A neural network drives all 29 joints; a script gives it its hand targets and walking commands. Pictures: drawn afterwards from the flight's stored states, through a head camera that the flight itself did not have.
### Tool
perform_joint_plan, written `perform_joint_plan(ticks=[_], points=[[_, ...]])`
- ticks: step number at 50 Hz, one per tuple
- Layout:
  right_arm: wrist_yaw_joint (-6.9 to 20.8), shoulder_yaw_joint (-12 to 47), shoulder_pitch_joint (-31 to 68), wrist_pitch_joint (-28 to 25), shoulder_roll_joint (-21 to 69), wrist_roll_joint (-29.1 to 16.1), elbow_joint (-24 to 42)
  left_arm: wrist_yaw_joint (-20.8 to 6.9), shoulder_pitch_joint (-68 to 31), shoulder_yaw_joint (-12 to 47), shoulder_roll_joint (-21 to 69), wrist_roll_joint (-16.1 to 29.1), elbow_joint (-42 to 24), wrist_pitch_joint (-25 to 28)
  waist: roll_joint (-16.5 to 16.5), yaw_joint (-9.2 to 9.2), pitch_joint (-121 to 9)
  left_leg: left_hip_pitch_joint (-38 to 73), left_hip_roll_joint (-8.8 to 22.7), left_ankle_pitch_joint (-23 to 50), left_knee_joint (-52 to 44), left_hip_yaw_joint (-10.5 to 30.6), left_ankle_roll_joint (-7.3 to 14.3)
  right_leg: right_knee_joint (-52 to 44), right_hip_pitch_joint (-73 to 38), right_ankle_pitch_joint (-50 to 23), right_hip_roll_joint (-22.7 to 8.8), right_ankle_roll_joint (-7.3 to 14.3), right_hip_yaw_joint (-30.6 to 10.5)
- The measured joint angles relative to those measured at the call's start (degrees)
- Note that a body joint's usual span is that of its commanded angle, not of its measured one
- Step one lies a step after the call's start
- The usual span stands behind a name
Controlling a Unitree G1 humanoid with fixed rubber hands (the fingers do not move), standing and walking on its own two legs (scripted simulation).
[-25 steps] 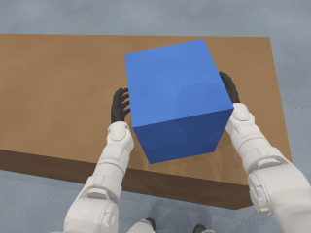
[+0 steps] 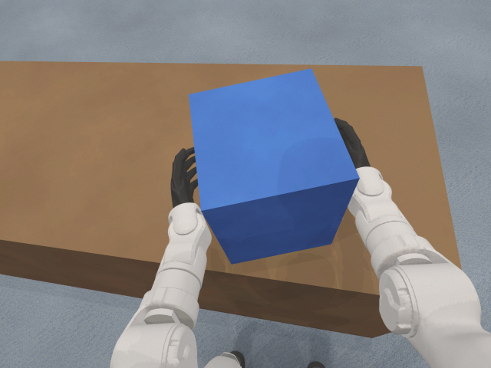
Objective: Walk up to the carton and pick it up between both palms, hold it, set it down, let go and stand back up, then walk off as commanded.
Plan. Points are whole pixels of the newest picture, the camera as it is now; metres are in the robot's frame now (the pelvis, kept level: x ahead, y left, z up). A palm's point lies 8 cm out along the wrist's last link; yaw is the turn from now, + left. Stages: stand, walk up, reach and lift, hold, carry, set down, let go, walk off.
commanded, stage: reach and lift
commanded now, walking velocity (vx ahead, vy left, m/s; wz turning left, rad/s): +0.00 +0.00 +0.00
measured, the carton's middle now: (267, 176) +0.42 +0.07 +0.01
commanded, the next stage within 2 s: none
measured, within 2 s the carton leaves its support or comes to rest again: leaves its support in 0.46 s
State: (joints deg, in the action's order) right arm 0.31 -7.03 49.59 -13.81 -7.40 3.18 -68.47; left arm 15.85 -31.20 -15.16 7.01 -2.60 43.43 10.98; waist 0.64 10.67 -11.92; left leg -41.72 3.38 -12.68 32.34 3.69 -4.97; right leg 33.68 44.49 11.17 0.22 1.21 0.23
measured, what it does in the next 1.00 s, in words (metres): stands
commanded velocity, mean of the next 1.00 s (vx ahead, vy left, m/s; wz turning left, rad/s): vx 0.00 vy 0.00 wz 0.00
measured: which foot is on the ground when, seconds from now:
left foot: down 0.00-1.00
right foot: down 0.00-1.00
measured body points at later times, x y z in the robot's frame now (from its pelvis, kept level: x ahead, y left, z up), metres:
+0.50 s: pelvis +0.00 +0.00 +0.00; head +0.09 -0.02 +0.44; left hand +0.36 +0.20 +0.03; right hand +0.47 -0.07 +0.03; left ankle +0.01 +0.17 -0.72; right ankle +0.03 -0.11 -0.72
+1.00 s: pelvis -0.01 +0.00 +0.00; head +0.02 -0.03 +0.45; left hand +0.36 +0.20 +0.06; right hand +0.45 -0.08 +0.07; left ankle +0.01 +0.17 -0.72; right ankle +0.03 -0.11 -0.72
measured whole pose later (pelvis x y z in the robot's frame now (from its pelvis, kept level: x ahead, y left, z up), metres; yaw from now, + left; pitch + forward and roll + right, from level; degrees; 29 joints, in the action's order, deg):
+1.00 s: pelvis -0.01 +0.00 +0.00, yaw +0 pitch +20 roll +0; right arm -1.2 -3.0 49.5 -1.2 -8.3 1.3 -68.6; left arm 16.0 -32.0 -15.3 7.1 -2.5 44.3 -1.7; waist 0.6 10.7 -18.9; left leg -39.5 3.4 -12.6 32.3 3.7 -5.0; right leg 33.7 42.3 11.1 0.2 1.2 0.2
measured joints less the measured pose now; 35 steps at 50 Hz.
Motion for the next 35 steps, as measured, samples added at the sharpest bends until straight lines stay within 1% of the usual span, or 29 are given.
perform_joint_plan(ticks=[5,27,35], points=[[0.2,-1.3,0.0,-0.6,0.3,0.5,-0.9,-0.1,0.0,-0.1,0.0,0.0,0.2,0.1,0.0,0.00,-0.1,0.0,0.0,0.0,0.0,0.0,0.0,0.0,0.0,0.0,0.0,0.0,0.0],[0.1,-1.4,-0.2,-0.6,0.5,1.0,-1.0,-0.1,0.4,-0.2,0.0,0.0,0.9,0.9,0.0,0.00,-1.6,0.0,0.0,0.0,0.0,0.0,0.0,0.0,0.0,0.0,0.0,0.0,0.0],[-0.5,0.5,-0.2,1.9,0.3,1.0,-1.0,0.0,0.8,-0.2,0.0,0.0,0.9,-1.6,0.0,0.00,-3.9,0.0,0.0,0.0,0.0,0.0,0.0,0.0,0.0,0.0,0.0,0.0,0.0]])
